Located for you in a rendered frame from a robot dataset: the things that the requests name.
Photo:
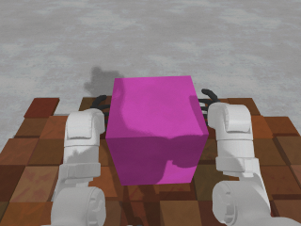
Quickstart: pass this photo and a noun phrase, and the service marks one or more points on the left robot upper arm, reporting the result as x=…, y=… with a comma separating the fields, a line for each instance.
x=79, y=206

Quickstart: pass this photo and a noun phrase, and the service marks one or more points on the right robot upper arm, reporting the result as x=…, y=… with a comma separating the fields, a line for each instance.
x=244, y=203

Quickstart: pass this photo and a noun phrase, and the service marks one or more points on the left robot forearm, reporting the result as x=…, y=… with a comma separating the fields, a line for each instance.
x=81, y=153

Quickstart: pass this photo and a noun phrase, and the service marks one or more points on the robot right hand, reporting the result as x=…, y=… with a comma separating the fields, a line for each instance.
x=208, y=102

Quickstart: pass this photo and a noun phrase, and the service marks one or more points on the robot left hand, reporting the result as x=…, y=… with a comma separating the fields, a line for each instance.
x=96, y=105

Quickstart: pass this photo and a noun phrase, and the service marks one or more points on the carton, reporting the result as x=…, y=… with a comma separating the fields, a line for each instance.
x=156, y=131

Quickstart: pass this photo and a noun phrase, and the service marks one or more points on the right robot forearm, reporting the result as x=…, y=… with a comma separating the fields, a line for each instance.
x=235, y=148

